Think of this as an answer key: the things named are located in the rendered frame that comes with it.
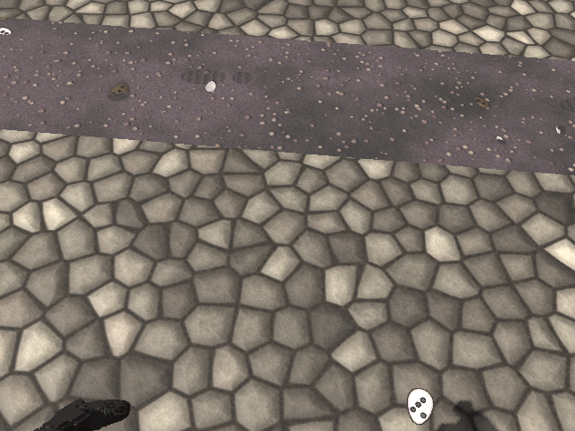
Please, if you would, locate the left robot hand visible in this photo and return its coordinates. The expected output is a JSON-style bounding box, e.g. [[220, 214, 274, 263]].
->
[[33, 399, 130, 431]]

